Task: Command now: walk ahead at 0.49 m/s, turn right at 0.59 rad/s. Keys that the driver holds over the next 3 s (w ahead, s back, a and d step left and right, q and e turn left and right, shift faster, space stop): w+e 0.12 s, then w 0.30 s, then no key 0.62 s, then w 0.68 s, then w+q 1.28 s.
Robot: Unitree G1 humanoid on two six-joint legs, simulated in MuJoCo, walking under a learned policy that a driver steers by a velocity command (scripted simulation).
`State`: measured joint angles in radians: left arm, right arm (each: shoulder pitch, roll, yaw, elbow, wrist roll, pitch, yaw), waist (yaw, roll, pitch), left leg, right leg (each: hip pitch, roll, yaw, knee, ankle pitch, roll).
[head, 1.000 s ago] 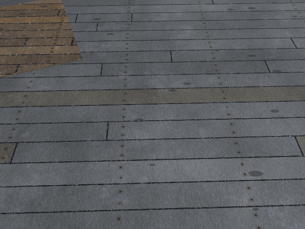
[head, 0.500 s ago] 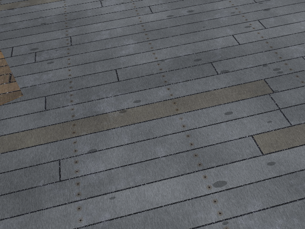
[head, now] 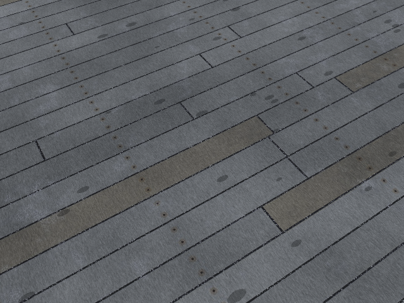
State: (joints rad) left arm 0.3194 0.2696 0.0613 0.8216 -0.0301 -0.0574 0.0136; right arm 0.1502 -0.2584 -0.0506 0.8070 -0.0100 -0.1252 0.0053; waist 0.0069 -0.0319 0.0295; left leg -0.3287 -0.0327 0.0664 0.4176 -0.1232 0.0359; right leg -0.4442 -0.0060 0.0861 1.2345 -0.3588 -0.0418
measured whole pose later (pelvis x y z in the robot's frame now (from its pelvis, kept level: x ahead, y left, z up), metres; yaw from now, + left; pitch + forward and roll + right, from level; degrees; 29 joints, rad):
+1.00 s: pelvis +0.41 -0.09 -0.01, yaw -11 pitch +2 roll +0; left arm 0.22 0.23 0.03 0.90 0.01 0.01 0.03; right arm 0.10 -0.21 -0.02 0.88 -0.01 -0.02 0.01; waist 0.02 -0.02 0.00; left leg -0.41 -0.01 0.04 0.54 -0.17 0.03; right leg -0.17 0.00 0.00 0.55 -0.40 0.00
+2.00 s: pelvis +0.73 -0.22 +0.01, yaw -4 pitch +0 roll -1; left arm 0.26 0.23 0.07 0.96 0.01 -0.11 -0.01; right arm 0.23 -0.28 -0.08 0.93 0.04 -0.05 -0.01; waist 0.02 0.05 0.02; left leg -0.61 0.10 -0.06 1.13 -0.23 0.05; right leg -0.17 0.02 -0.14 0.33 -0.16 -0.04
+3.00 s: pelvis +1.29 -0.13 +0.00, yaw +30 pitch +2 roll -2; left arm 0.17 0.26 0.06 0.78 0.01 -0.11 -0.01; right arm 0.30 -0.30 -0.08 0.74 0.03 -0.03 -0.01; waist 0.00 0.04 0.02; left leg -0.47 0.01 -0.08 1.21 -0.37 0.03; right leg -0.30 0.03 -0.06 0.45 -0.17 -0.03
